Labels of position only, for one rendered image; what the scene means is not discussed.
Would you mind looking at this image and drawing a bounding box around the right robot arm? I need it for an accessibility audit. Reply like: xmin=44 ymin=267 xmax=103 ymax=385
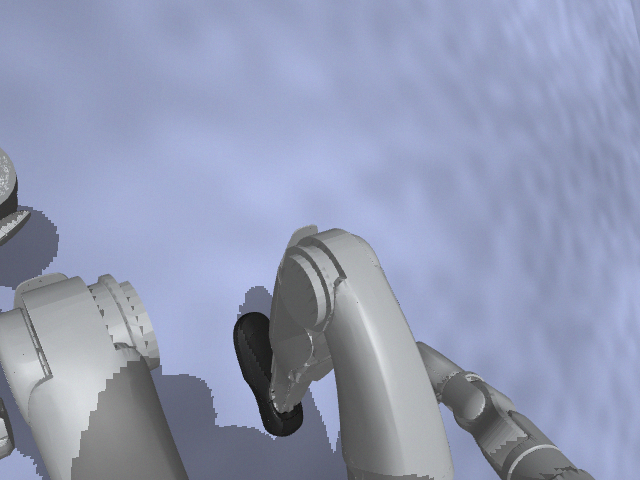
xmin=442 ymin=371 xmax=595 ymax=480

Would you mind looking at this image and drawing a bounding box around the right robot hand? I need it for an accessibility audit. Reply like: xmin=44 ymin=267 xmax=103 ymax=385
xmin=416 ymin=342 xmax=464 ymax=404

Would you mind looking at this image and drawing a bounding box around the left robot hand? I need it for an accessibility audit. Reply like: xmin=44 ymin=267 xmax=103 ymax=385
xmin=0 ymin=210 xmax=31 ymax=246

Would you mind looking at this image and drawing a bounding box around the right robot foot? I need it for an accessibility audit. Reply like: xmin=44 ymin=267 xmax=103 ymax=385
xmin=233 ymin=312 xmax=303 ymax=437

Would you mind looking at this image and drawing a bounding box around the cup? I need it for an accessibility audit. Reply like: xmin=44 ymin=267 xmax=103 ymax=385
xmin=0 ymin=148 xmax=18 ymax=220

